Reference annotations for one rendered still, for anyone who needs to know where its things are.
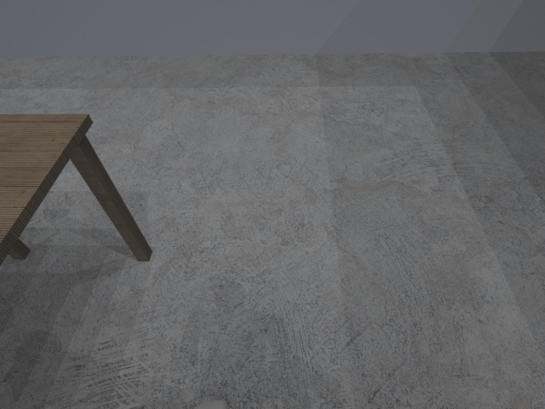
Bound table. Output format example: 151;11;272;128
0;114;152;266

